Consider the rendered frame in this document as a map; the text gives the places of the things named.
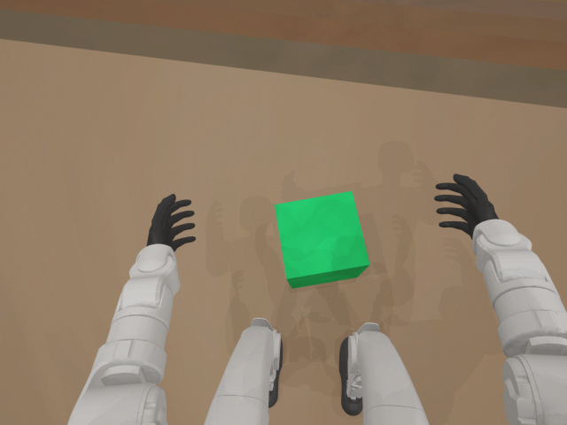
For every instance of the robot left hand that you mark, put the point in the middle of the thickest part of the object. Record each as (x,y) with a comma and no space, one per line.
(161,230)

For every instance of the robot left forearm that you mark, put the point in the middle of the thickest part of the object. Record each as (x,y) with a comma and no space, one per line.
(134,349)

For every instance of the robot right foot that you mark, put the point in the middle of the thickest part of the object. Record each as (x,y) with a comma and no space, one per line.
(352,406)

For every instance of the robot right upper arm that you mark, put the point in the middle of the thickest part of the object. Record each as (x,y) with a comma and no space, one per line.
(535,389)

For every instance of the robot right hand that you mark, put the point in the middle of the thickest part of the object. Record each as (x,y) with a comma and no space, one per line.
(474,200)

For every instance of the robot right forearm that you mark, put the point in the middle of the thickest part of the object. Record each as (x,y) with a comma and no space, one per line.
(531,314)

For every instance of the robot left upper arm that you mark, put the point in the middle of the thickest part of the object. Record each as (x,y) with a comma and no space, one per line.
(126,404)

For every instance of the carton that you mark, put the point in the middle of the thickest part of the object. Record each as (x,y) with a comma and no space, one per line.
(321,240)

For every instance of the left robot thigh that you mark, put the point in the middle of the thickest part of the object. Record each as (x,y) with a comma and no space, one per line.
(242,395)

